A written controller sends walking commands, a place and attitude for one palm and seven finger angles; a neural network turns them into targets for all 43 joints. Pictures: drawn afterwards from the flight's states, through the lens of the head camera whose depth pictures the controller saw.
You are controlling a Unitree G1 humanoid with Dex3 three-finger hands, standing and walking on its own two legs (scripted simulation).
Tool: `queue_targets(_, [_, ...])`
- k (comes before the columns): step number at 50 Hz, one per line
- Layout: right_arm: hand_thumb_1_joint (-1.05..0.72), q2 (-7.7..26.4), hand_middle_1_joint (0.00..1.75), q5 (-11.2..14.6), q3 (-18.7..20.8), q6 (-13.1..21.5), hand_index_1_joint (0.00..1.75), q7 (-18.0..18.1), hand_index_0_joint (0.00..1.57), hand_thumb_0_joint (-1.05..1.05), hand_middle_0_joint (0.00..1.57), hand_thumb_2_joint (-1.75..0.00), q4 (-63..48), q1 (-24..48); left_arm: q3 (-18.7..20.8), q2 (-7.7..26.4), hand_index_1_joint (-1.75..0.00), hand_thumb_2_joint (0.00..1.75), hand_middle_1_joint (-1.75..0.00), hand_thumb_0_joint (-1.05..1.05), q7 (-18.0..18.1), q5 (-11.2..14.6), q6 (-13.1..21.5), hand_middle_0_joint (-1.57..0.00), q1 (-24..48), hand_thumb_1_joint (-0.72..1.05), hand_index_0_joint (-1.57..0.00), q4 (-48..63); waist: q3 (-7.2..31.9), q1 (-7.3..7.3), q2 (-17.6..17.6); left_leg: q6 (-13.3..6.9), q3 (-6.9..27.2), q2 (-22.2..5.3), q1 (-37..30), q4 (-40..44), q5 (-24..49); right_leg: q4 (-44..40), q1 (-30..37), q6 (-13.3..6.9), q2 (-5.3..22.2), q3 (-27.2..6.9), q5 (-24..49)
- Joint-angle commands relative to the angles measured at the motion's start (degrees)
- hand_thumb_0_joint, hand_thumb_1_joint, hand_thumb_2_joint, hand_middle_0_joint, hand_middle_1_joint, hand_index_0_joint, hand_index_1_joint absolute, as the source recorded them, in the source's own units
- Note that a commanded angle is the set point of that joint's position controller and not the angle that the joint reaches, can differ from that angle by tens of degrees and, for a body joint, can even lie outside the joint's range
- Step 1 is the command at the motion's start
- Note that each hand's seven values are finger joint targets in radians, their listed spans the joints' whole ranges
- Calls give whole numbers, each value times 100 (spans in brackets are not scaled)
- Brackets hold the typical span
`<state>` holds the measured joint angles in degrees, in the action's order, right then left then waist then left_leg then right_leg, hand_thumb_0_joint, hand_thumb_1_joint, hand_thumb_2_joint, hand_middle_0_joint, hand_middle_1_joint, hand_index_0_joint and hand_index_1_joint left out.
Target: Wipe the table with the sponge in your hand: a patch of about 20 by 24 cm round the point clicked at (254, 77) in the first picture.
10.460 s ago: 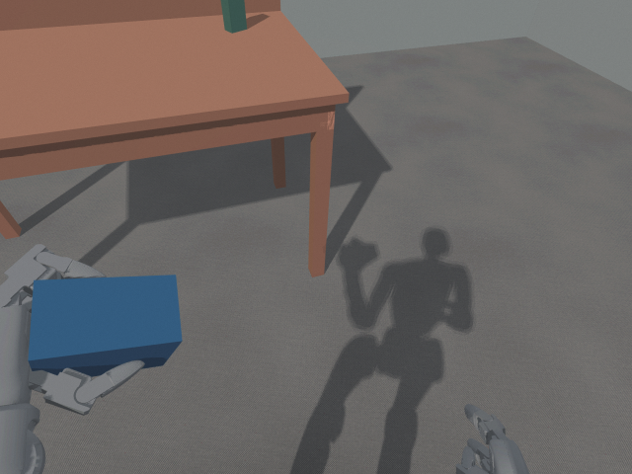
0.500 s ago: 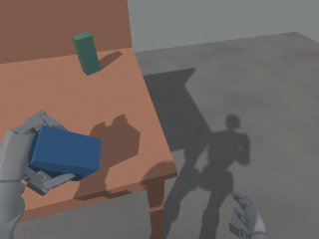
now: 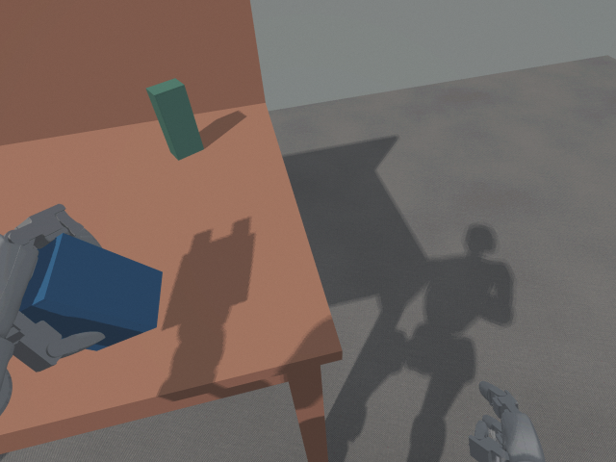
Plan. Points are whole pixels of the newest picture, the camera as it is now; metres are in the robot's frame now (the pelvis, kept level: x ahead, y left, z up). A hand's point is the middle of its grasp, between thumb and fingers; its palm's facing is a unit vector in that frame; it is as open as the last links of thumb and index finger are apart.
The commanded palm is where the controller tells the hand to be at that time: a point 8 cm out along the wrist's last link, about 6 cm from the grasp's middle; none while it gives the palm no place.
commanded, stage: turn the palm down, sponge in hand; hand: left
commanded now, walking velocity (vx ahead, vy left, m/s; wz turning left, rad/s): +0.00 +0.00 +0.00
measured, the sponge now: (98, 303) +0.22 +0.26 +0.15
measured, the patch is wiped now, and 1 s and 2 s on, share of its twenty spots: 0.00 0.00 0.00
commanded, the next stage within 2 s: move the sponge above the wiping area in 1.34 s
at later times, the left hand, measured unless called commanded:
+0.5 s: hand (46, 271) +0.23 +0.30 +0.19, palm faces +0.21 -0.24 -0.95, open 10.7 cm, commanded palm +0.18 +0.30 +0.26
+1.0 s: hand (47, 275) +0.22 +0.29 +0.20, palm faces +0.13 -0.02 -0.99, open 10.7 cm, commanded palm +0.17 +0.29 +0.27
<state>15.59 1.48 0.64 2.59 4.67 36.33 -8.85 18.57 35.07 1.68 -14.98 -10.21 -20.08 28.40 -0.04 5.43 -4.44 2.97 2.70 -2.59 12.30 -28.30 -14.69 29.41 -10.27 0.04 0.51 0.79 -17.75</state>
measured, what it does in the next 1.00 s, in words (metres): stands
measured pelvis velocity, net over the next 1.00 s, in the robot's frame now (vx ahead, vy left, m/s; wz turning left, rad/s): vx -0.01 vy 0.01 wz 0.01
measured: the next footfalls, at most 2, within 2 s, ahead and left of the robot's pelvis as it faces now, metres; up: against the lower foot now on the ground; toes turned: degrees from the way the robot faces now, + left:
none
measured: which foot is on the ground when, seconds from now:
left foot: down 0.00-1.00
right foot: down 0.00-1.00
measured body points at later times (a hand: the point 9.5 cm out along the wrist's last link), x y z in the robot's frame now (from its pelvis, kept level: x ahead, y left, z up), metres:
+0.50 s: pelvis +0.00 +0.03 +0.00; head +0.00 -0.02 +0.45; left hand +0.21 +0.31 +0.24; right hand +0.25 -0.17 -0.07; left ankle +0.01 +0.16 -0.74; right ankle -0.02 -0.12 -0.74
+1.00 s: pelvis -0.01 +0.01 +0.00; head -0.01 -0.04 +0.45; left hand +0.21 +0.29 +0.25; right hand +0.26 -0.18 -0.07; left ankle +0.01 +0.16 -0.74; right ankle -0.02 -0.12 -0.74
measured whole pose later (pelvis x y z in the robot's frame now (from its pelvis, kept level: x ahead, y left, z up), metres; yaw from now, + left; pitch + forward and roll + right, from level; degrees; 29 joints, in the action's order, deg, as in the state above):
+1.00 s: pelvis -0.01 +0.01 +0.00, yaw +0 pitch -2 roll +0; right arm 16.3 2.6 -3.1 -3.5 4.3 35.6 0.9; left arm 4.0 40.6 -9.1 -42.4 -24.1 -6.1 26.6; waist -0.5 7.9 -7.5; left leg 2.0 2.5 -1.2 11.8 -24.8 -11.5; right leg 26.6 -10.0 0.9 2.0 0.6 -15.1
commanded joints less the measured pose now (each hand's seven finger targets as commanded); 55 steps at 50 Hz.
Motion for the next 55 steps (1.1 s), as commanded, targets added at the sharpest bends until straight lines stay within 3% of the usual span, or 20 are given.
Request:
queue_targets(1, [-90, 590, 30, -11, 179, 242, 30, 79, 20, 0, 20, -90, -1129, 939, 608, 1301, -160, 130, -160, 0, 103, -351, -54, -120, 833, 10, -120, 1352, 922, -32, 145, -439, -665, 417, -287, 133, 1756, -409, 128, 86, -32, 183, 1934])
queue_targets(5, [-90, 581, 30, -23, 153, 198, 30, 142, 20, 0, 20, -90, -1164, 1002, 478, 1354, -160, 130, -160, 0, 95, -714, -153, -120, 1020, 10, -120, 1515, 1039, -38, 158, -432, -569, 386, -367, 190, 1764, -381, 108, 44, -74, 213, 1797])
queue_targets(7, [-90, 579, 30, -5, 106, 149, 30, 145, 20, 0, 20, -90, -1157, 1194, 789, 1750, -160, 130, -160, 0, 172, -886, -311, -120, 1209, 10, -120, 1522, 1053, 57, -43, -394, -540, 386, -352, 223, 1714, -423, 143, -4, -130, 123, 1630])
queue_targets(8, [-90, 480, 30, -20, 43, 124, 30, 119, 20, 0, 20, -90, -1212, 1188, 472, 1447, -160, 130, -160, 0, 203, -989, -329, -120, 1489, 10, -120, 1594, 1119, 7, -28, -386, -517, 380, -343, 240, 1790, -394, 189, -14, -80, 217, 1633])
queue_targets(12, [-90, 570, 30, 5, 27, -66, 30, 80, 20, 0, 20, -90, -1148, 1452, 781, 1841, -160, 130, -160, 0, 244, -1200, -785, -120, 1404, 10, -120, 1250, 1153, 170, -202, -332, -445, 351, -333, 371, 1851, -450, 387, -91, -155, 145, 1613])
queue_targets(13, [-90, 491, 30, 13, -35, -86, 30, 57, 20, 0, 20, -90, -1202, 1455, 376, 1462, -160, 130, -160, 0, 197, -1242, -856, -120, 1661, 10, -120, 1306, 1119, 77, -152, -336, -450, 325, -330, 382, 1920, -445, 388, -76, -87, 226, 1677])
queue_targets(17, [-90, 576, 30, 79, -91, -206, 30, 69, 20, 0, 20, -90, -1175, 1810, 312, 1688, -160, 130, -160, 0, -114, -1465, -1331, -120, 1664, 10, -120, 1018, 973, 156, -217, -322, -407, 328, -305, 553, 1680, -569, 355, -99, -176, 144, 1470])
queue_targets(18, [-90, 545, 30, 82, -136, -206, 30, 68, 20, 0, 20, -90, -1236, 1765, -33, 1445, -160, 130, -160, 0, -211, -1530, -1340, -120, 1934, 10, -120, 1140, 989, 60, -128, -333, -399, 311, -306, 581, 1672, -568, 349, -81, -116, 210, 1452])
queue_targets(22, [-90, 554, 30, 79, -169, -233, 30, 99, 20, 0, 20, -90, -1248, 2031, 63, 1807, -160, 130, -160, 0, -485, -1869, -1407, -120, 2124, 10, -120, 1281, 1126, 153, -220, -372, -336, 349, -447, 641, 1619, -632, 361, -116, -211, 131, 1366])
queue_targets(23, [-90, 500, 30, 60, -177, -207, 30, 92, 20, 0, 20, -90, -1311, 1916, -130, 1622, -160, 130, -160, 0, -498, -1916, -1312, -120, 2253, 10, -120, 1475, 1256, 93, -168, -387, -329, 331, -514, 614, 1771, -582, 434, -106, -143, 200, 1490])
queue_targets(27, [-90, 537, 30, 28, -184, -278, 30, 73, 20, 0, 20, -90, -1227, 2091, 294, 2102, -160, 130, -160, 0, -454, -2171, -1294, -120, 2270, 10, -120, 1396, 1310, 248, -262, -385, -260, 361, -519, 618, 1795, -628, 445, -158, -228, 98, 1441])
queue_targets(28, [-90, 480, 30, 31, -192, -278, 30, 64, 20, 0, 20, -90, -1237, 1979, 19, 1825, -160, 130, -160, 0, -433, -2205, -1239, -120, 2476, 10, -120, 1362, 1313, 136, -168, -378, -295, 337, -530, 611, 1815, -608, 441, -138, -141, 177, 1422])
queue_targets(32, [-90, 543, 30, 90, -189, -343, 30, 44, 20, 0, 20, -90, -1104, 2217, 154, 2058, -160, 130, -160, 0, -424, -2363, -1466, -120, 2575, 10, -120, 812, 1080, 251, -170, -354, -250, 393, -380, 676, 1556, -723, 380, -175, -208, 37, 1213])
queue_targets(37, [-90, 526, 30, 141, -229, -321, 30, 47, 20, 0, 20, -90, -1160, 2453, -201, 1967, -160, 130, -160, 0, -689, -2549, -1642, -120, 2754, 10, -120, 846, 1180, 241, -105, -415, -279, 463, -441, 648, 1507, -743, 393, -148, -188, -38, 1293])
queue_targets(38, [-90, 515, 30, 129, -208, -305, 30, 60, 20, 0, 20, -90, -1182, 2242, -458, 1741, -160, 130, -160, 0, -737, -2563, -1587, -120, 2801, 10, -120, 859, 1200, 136, -16, -423, -318, 432, -438, 633, 1488, -701, 407, -104, -97, 71, 1293])
queue_targets(42, [-90, 517, 30, 105, -225, -287, 30, 41, 20, 0, 20, -90, -1170, 2463, -190, 2114, -160, 130, -160, 0, -864, -2869, -1529, -120, 2690, 10, -120, 920, 1219, 274, -21, -459, -261, 496, -436, 617, 1446, -721, 367, -151, -194, -106, 1254])
queue_targets(43, [-90, 485, 30, 104, -218, -277, 30, 33, 20, 0, 20, -90, -1223, 2247, -435, 1880, -160, 130, -160, 0, -852, -2882, -1453, -120, 2788, 10, -120, 1001, 1312, 170, -9, -459, -301, 466, -437, 602, 1517, -646, 455, -117, -84, 28, 1308])
queue_targets(47, [-90, 503, 30, 81, -214, -300, 30, -22, 20, 0, 20, -90, -1133, 2422, 73, 2361, -160, 130, -160, 0, -751, -3071, -1408, -120, 2739, 10, -120, 723, 1233, 341, 6, -452, -225, 507, -393, 567, 1503, -708, 419, -196, -184, -196, 1241])
queue_targets(48, [-90, 471, 30, 90, -192, -299, 30, -20, 20, 0, 20, -90, -1174, 2215, -207, 2040, -160, 130, -160, 0, -717, -2997, -1346, -120, 2819, 10, -120, 728, 1293, 219, 100, -456, -306, 469, -391, 565, 1498, -661, 506, -134, -67, -36, 1278])
queue_targets(55, [-90, 536, 30, 89, -132, -278, 30, -6, 20, 0, 20, -90, -1120, 2170, -243, 1997, -160, 130, -160, 0, -729, -2876, -1326, -120, 2727, 10, -120, 558, 1213, 253, 106, -460, -296, 472, -392, 610, 1409, -675, 433, -97, -49, 0, 1302])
